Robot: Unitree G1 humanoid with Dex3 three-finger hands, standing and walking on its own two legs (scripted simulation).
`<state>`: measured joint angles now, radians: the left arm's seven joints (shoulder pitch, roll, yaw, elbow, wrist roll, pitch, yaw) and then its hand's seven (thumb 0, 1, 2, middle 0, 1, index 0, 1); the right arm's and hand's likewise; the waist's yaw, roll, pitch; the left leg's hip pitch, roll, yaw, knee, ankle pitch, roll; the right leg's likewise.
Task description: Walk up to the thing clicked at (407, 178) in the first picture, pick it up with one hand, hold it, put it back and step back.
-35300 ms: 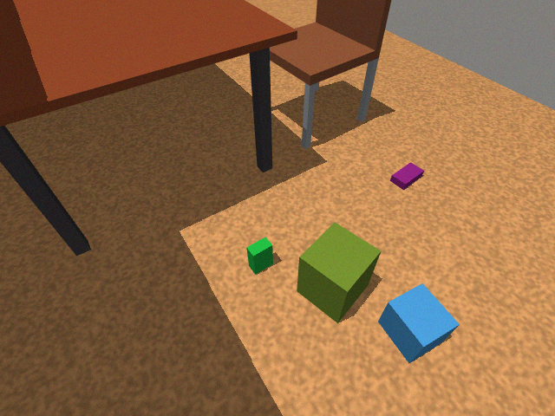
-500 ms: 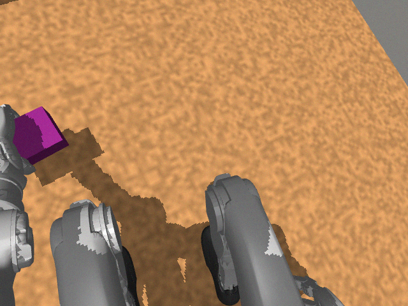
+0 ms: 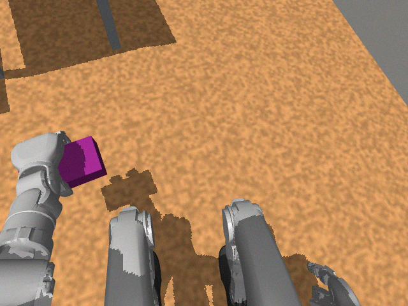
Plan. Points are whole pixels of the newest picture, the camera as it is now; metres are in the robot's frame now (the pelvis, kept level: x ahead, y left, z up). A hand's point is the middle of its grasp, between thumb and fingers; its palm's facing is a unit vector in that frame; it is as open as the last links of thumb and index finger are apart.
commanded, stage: lift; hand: left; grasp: from above
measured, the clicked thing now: (63, 168) +0.42 +0.29 -0.14
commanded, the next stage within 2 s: hold in 1.12 s
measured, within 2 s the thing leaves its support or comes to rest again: neither
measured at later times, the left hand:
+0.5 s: hand (3, 159) +0.36 +0.27 +0.09, palm faces -0.41 -0.21 -0.89, open 11.1 cm
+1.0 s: hand out of the picture +0.38 +0.25 +0.20, palm faces -0.42 -0.22 -0.88, open 11.1 cm
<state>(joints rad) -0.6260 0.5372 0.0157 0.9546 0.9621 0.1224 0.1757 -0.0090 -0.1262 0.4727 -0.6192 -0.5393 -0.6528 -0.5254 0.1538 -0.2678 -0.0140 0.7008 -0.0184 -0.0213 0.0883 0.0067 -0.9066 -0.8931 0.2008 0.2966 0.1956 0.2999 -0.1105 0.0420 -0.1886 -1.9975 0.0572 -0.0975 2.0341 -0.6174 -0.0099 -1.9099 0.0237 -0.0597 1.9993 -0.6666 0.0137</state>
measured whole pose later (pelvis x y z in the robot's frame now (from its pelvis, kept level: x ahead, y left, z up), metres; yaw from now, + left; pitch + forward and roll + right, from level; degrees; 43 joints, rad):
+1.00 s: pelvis +0.08 +0.00 +0.29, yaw +5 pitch +12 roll -1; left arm -0.38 0.30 -0.20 0.89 0.87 0.31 0.19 -0.01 -0.14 0.50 -0.62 -0.54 -0.66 -0.52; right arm 0.27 -0.24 -0.02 0.77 0.04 -0.06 -0.05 0.01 -0.89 -0.89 0.20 0.30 0.20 0.30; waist -0.07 0.04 -0.08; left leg -0.69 0.05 0.00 0.87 -0.38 -0.01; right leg -0.64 0.00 -0.01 0.85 -0.41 0.01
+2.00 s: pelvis +0.08 +0.00 +0.32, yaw +4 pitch +2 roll +0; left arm -0.34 0.28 -0.26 0.78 0.89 0.35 0.08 -0.01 -0.12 0.57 -0.57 -0.58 -0.61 -0.57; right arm 0.21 -0.26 -0.01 0.74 0.05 -0.04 -0.01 0.01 -0.89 -0.89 0.20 0.30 0.20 0.30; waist -0.02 0.04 -0.04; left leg -0.34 0.03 0.03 0.55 -0.24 -0.01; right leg -0.32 -0.01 0.01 0.56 -0.29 0.01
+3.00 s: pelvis +0.08 +0.00 +0.33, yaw +4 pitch +1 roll +0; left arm -0.30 0.30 -0.27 0.68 0.90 0.36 0.02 -0.01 -0.12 0.58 -0.56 -0.61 -0.59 -0.59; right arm 0.19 -0.25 -0.01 0.72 0.06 -0.03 -0.01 0.01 -0.89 -0.89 0.20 0.30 0.19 0.30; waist 0.00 0.05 -0.02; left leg -0.28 0.03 0.03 0.49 -0.23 -0.02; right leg -0.26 -0.01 0.01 0.51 -0.27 0.01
